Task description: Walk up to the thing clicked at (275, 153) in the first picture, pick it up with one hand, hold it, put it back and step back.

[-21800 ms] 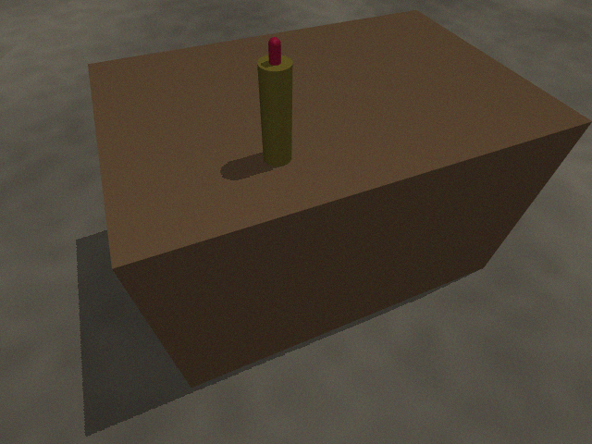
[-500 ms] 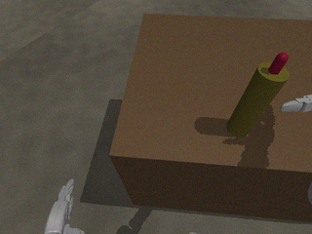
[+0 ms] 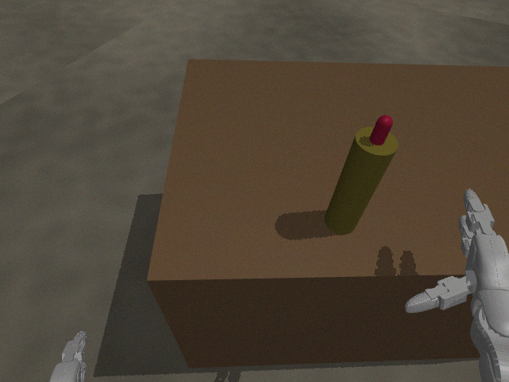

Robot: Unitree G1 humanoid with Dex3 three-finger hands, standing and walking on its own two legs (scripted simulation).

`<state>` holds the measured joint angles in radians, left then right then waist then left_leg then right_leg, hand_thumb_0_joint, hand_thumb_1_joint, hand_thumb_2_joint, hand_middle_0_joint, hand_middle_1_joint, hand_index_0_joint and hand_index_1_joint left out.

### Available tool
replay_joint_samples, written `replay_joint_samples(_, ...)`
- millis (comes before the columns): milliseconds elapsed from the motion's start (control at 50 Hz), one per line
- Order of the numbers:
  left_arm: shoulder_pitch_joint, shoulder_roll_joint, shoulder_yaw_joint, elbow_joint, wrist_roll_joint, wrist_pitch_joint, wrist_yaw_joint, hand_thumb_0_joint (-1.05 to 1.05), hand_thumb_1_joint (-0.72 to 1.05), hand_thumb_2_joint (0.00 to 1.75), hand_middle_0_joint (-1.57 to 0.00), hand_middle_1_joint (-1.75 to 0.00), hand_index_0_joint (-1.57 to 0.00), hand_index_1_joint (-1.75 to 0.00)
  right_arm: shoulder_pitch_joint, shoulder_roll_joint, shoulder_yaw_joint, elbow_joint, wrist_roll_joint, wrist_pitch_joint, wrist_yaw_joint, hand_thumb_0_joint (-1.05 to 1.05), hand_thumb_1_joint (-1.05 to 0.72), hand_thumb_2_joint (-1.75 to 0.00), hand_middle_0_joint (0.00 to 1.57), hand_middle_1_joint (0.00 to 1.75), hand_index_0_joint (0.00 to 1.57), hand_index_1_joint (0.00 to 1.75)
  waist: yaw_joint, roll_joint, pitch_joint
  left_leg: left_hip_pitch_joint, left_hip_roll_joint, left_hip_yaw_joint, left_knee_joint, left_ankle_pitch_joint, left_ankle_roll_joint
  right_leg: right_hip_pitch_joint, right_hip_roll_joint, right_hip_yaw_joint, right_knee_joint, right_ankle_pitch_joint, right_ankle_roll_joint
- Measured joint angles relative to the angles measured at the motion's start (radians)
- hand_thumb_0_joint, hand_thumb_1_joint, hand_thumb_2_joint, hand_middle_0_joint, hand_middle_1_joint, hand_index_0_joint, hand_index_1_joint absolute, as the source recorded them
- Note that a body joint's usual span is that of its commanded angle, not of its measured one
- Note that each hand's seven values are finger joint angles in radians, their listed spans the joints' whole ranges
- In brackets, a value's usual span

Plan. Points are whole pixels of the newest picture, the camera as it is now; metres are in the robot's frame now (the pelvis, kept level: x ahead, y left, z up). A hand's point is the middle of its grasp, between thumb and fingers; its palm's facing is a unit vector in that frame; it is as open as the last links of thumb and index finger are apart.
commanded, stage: sink last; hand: right
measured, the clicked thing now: (359, 178) +0.42 -0.20 +0.07
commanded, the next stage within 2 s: home in 0.64 s
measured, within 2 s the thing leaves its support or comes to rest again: neither
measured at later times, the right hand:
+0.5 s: hand (488, 343) +0.14 -0.25 +0.11, palm faces +0.43 +0.79 -0.45, open 17.6 cm
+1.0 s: hand (455, 343) +0.16 -0.26 +0.05, palm faces +0.37 +0.84 -0.38, open 17.5 cm
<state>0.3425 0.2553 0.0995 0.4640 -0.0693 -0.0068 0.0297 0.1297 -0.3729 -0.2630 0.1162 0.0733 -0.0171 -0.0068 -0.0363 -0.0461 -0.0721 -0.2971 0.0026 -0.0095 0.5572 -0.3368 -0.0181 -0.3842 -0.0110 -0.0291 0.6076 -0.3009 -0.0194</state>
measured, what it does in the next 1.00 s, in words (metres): stands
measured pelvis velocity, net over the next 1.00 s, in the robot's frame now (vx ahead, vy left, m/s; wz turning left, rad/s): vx -0.01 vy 0.02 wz -0.03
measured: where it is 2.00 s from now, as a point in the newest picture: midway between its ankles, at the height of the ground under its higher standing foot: outside the picture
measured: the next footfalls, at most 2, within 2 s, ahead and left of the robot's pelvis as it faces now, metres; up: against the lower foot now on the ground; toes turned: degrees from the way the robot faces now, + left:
none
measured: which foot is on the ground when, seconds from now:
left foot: down 0.00-1.00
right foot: down 0.00-1.00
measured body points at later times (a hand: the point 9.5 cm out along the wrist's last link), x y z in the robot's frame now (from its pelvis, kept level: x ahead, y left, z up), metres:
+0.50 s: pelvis -0.03 +0.04 +0.01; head -0.04 +0.07 +0.45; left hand +0.14 +0.31 -0.08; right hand +0.11 -0.29 +0.14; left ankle -0.03 +0.14 -0.73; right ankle +0.01 -0.10 -0.73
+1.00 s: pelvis -0.01 +0.02 +0.01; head +0.00 +0.04 +0.46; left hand +0.17 +0.23 -0.08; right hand +0.13 -0.30 +0.07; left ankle -0.03 +0.14 -0.73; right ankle +0.01 -0.10 -0.73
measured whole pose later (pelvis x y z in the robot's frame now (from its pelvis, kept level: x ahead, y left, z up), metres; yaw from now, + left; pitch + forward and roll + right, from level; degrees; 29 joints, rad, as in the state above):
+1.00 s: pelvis -0.01 +0.02 +0.01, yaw -2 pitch -1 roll -1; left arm 0.23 0.17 0.01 0.57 -0.04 -0.10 0.06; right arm 0.44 -0.29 -0.28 0.07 0.06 -0.24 -0.04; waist -0.05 -0.03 0.05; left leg -0.14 0.01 0.02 0.44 -0.28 0.01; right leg -0.20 0.00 0.00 0.41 -0.19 0.00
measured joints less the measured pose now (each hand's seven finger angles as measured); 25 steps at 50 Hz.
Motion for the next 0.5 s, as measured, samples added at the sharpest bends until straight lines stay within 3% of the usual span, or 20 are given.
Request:
replay_joint_samples(60,0.002,-0.004,0.018,-0.006,0.005,0.012,0.022,-0.01,-0.53,0.06,-0.06,-0.04,-0.06,-0.05,0.119,0.02,0.008,-0.148,0.007,-0.016,-0.024,-0.01,0.55,-0.05,0.07,0.05,0.07,0.05,-0.001,0.003,0.026,0.026,0.001,0.006,-0.005,0.003,0.004,0.028,0.001,0.006,-0.015,0.011,0.004)
replay_joint_samples(140,-0.007,0.005,0.043,-0.012,0.015,0.002,0.049,-0.01,-0.53,0.06,-0.06,-0.04,-0.06,-0.05,0.244,0.013,-0.022,-0.272,0.011,-0.048,-0.054,-0.01,0.57,-0.04,0.07,0.06,0.07,0.06,-0.008,0.001,0.044,0.048,0.0,0.015,-0.008,0.007,0.012,0.054,0.001,0.014,-0.032,0.026,0.012)
replay_joint_samples(200,-0.014,0.007,0.032,-0.009,0.018,-0.009,0.056,-0.01,-0.53,0.06,-0.06,-0.04,-0.05,-0.05,0.328,0.024,-0.028,-0.326,0.008,-0.075,-0.062,-0.01,0.58,-0.04,0.07,0.06,0.06,0.06,-0.016,-0.006,0.048,0.059,0.0,0.023,-0.007,0.009,0.017,0.068,0.002,0.022,-0.042,0.037,0.017)
replay_joint_samples(280,-0.017,-0.02,0.01,-0.02,0.023,-0.017,0.045,-0.01,-0.53,0.06,-0.06,-0.04,-0.05,-0.05,0.404,0.066,0.007,-0.381,0.005,-0.086,-0.048,-0.01,0.59,-0.04,0.06,0.06,0.06,0.06,-0.027,-0.014,0.049,0.07,0.004,0.035,-0.002,0.01,0.023,0.084,0.007,0.034,-0.06,0.054,0.022)
replay_joint_samples(360,-0.025,-0.032,0.032,-0.016,0.031,-0.043,0.049,-0.01,-0.53,0.06,-0.06,-0.04,-0.06,-0.05,0.403,0.079,0.016,-0.381,0.002,-0.108,-0.036,-0.01,0.58,-0.04,0.06,0.06,0.06,0.06,-0.027,-0.023,0.057,0.085,0.012,0.048,-0.001,0.012,0.028,0.105,0.015,0.046,-0.084,0.076,0.027)
replay_joint_samples(440,-0.039,-0.012,0.07,0.04,0.035,-0.068,0.055,-0.01,-0.52,0.05,-0.06,-0.04,-0.06,-0.05,0.358,0.062,-0.036,-0.314,-0.001,-0.136,-0.033,-0.01,0.57,-0.04,0.07,0.06,0.07,0.06,-0.021,-0.029,0.068,0.09,0.012,0.05,-0.002,0.018,0.033,0.118,0.016,0.048,-0.104,0.093,0.03)
replay_joint_samples(500,-0.024,0.0,0.072,0.057,0.034,-0.067,0.053,-0.01,-0.52,0.05,-0.06,-0.04,-0.06,-0.05,0.343,0.042,-0.076,-0.27,-0.004,-0.162,-0.035,-0.01,0.58,-0.04,0.06,0.06,0.07,0.06,-0.017,-0.023,0.078,0.092,0.007,0.048,-0.007,0.024,0.037,0.126,0.011,0.047,-0.117,0.102,0.034)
